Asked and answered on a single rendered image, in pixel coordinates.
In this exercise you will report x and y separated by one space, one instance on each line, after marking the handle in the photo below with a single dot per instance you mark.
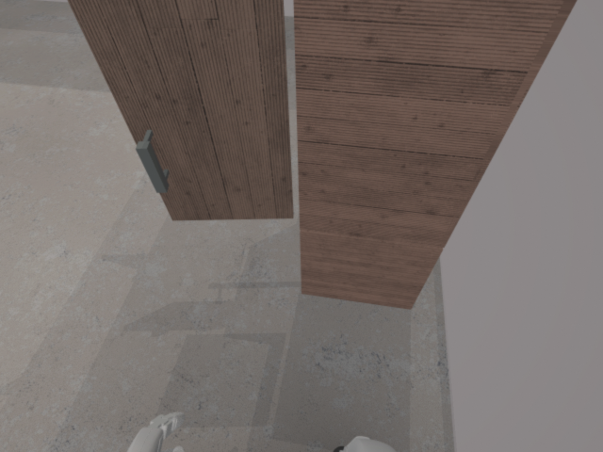
149 160

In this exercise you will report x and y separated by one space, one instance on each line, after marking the cupboard door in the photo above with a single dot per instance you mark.
208 77

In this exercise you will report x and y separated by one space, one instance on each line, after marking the left robot hand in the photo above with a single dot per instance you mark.
150 439

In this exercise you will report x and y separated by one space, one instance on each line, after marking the right robot shin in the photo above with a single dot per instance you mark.
356 438

